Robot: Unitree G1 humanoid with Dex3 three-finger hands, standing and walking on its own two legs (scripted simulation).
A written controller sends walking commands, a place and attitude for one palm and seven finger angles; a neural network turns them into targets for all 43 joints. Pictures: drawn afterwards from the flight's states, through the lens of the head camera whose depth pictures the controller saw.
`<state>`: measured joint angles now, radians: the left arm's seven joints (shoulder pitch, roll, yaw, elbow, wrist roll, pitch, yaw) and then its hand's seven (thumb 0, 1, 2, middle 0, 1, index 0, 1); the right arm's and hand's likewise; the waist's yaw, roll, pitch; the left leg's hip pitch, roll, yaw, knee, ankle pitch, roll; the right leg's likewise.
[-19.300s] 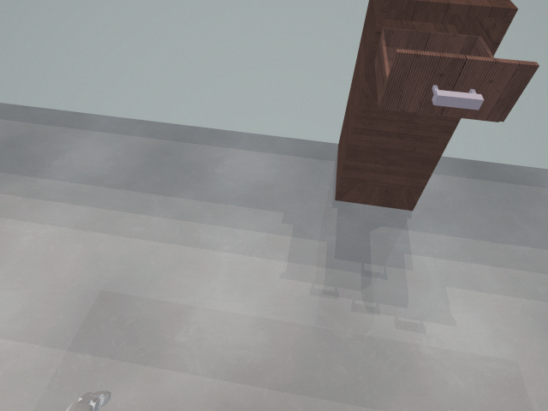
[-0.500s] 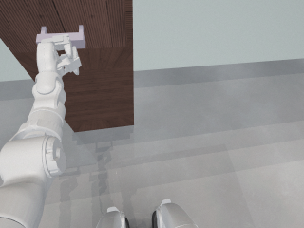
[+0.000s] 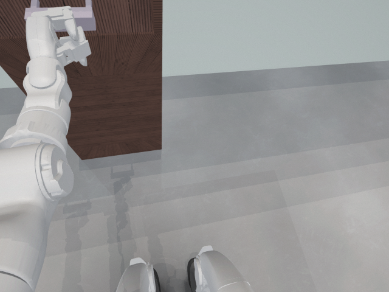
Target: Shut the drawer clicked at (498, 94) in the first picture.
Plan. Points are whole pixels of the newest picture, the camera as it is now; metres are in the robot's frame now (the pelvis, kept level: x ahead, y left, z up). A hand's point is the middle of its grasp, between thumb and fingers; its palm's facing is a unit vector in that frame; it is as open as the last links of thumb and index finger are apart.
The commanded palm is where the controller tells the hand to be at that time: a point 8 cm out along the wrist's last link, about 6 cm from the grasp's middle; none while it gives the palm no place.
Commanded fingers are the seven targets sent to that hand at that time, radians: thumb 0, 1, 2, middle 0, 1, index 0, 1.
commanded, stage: push the drawer shut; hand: left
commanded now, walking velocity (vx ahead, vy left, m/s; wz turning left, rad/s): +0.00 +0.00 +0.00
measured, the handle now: (62, 11) +0.66 +0.15 +0.10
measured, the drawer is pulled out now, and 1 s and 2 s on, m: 0.00 0.00 0.00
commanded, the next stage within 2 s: pull the fist back off the drawer in 0.12 s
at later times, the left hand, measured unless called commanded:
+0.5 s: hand (83, 41) +0.58 +0.11 +0.10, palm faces +0.05 -1.00 -0.04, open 3.5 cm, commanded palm +0.58 +0.15 +0.10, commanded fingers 0.00 0.90 0.90 -1.40 -1.60 -1.40 -1.60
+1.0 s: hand (83, 42) +0.57 +0.11 +0.10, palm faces +0.06 -1.00 -0.03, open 3.3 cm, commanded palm +0.54 +0.16 +0.10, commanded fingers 0.00 0.90 0.90 -1.40 -1.60 -1.40 -1.60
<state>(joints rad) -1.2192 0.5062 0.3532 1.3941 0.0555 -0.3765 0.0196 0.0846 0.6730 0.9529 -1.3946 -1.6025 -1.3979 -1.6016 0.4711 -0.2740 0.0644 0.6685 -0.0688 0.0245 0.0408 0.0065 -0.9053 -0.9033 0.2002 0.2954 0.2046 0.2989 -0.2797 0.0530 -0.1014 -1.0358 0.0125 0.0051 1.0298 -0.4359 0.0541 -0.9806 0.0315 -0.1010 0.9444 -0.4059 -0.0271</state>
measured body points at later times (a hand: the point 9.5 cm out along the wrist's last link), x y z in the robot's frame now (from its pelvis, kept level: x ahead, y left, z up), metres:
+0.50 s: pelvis -0.02 +0.00 -0.01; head +0.15 +0.02 +0.41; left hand +0.57 +0.17 +0.10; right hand -0.09 -0.25 -0.10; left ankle +0.02 +0.08 -0.67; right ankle +0.01 -0.11 -0.67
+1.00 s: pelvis +0.02 +0.00 +0.01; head +0.16 +0.00 +0.44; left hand +0.56 +0.17 +0.11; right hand -0.02 -0.25 -0.09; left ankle +0.02 +0.08 -0.67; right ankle +0.01 -0.11 -0.67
